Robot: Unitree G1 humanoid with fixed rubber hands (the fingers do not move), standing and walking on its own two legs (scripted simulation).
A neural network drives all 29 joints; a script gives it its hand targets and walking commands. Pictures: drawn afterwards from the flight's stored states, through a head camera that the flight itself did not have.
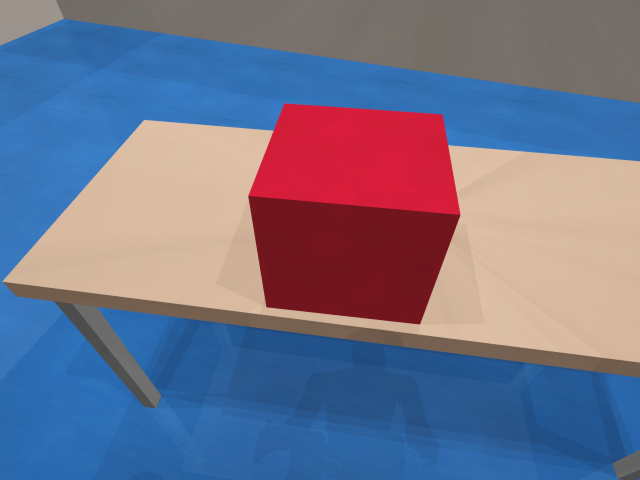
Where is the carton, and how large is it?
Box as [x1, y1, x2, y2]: [248, 103, 459, 323]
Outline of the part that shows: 284,103 248,195 266,306 419,323 459,217 459,209 442,114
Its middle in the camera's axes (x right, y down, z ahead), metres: +0.05 -0.05 +0.66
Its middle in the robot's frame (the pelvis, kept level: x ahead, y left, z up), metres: +0.54 -0.04 +0.03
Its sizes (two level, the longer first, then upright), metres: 0.264 0.245 0.251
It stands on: a table, 0.67 m high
